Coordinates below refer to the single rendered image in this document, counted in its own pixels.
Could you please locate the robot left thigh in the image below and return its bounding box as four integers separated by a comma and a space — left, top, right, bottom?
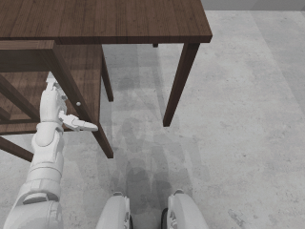
95, 196, 131, 229

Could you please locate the left robot shin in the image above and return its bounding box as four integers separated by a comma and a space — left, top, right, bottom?
113, 192, 130, 229

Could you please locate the right robot hand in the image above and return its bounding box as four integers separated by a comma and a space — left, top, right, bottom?
228, 209, 257, 229

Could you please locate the chair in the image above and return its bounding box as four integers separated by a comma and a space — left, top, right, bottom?
0, 40, 113, 162

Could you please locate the table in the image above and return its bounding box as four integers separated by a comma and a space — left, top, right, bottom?
0, 0, 213, 127

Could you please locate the robot left upper arm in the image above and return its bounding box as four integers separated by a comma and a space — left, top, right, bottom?
6, 200, 64, 229

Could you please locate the left robot hand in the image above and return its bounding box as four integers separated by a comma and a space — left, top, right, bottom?
39, 71, 98, 133

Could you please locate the robot left forearm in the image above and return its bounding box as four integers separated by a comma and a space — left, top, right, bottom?
3, 121, 65, 229

